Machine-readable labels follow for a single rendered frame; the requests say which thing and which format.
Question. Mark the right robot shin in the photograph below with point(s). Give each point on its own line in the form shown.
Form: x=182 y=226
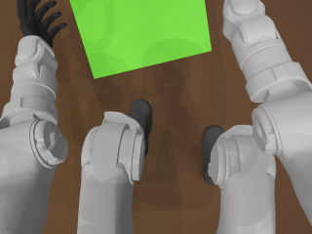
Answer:
x=246 y=130

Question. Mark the carton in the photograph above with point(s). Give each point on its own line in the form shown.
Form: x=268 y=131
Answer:
x=124 y=35

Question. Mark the robot right forearm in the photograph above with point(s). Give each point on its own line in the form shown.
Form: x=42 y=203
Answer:
x=261 y=53

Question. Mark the robot left forearm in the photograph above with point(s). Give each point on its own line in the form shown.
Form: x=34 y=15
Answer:
x=34 y=91

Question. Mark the robot left upper arm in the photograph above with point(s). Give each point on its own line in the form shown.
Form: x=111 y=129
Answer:
x=30 y=153

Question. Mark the left robot foot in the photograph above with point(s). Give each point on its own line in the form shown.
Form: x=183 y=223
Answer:
x=141 y=111

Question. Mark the robot right upper arm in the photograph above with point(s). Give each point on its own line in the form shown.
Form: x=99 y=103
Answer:
x=283 y=127

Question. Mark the robot left hand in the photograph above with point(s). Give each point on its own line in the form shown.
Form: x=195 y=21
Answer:
x=30 y=21

